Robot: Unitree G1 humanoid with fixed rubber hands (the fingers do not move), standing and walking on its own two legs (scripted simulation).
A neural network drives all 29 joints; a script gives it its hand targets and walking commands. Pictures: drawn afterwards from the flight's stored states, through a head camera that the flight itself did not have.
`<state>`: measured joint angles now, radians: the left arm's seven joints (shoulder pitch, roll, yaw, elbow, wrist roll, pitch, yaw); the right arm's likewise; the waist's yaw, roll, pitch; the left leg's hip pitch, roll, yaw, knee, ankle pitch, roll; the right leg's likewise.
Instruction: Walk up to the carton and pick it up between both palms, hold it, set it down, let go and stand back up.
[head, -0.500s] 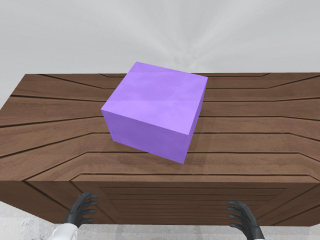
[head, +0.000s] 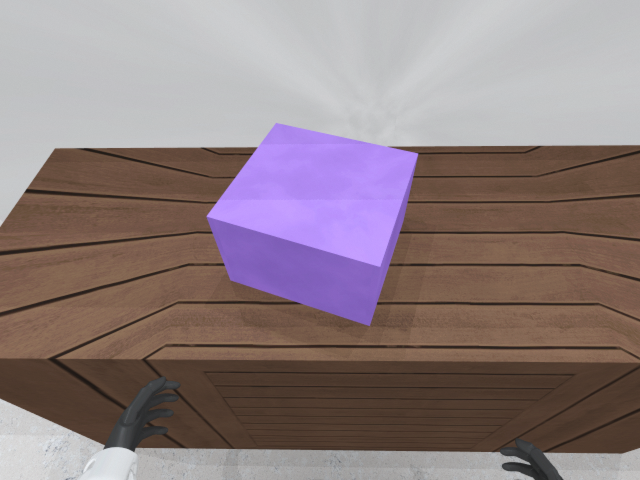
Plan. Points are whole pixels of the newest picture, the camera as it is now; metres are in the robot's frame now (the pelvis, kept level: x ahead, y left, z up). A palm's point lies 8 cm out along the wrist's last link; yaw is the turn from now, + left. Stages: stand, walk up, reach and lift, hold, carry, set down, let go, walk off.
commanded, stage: stand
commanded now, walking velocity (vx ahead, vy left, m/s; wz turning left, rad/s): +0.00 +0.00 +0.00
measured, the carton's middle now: (320, 219) +0.48 +0.03 -0.01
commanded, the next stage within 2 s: none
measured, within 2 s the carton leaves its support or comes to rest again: neither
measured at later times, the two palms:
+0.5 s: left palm (119, 457) +0.15 +0.27 -0.06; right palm out of the picture +0.10 -0.26 -0.11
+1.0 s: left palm (115, 466) +0.14 +0.27 -0.06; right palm out of the picture +0.09 -0.27 -0.11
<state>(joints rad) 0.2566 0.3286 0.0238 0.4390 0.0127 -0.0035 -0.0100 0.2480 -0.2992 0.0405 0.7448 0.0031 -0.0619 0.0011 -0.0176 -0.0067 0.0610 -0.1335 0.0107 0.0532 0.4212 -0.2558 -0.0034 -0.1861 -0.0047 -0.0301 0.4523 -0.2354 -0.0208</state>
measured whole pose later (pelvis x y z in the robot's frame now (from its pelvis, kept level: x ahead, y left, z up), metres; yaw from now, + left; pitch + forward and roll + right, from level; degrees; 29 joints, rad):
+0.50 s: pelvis +0.00 +0.00 +0.00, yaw +0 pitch -2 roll +0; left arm 0.26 0.33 0.02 0.52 0.01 -0.02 -0.01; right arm 0.25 -0.31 0.04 0.75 0.00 -0.05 0.00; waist -0.02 0.01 0.06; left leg -0.13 0.01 0.05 0.42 -0.25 0.00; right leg -0.19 0.00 -0.03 0.45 -0.23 -0.02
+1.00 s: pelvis +0.00 +0.00 +0.00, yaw +0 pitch -2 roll +0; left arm 0.26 0.33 0.02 0.56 0.01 -0.02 -0.01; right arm 0.25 -0.32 0.04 0.77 0.00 -0.05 0.00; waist -0.02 0.01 0.06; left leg -0.13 0.01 0.05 0.42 -0.25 0.00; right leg -0.19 0.00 -0.03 0.45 -0.23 -0.02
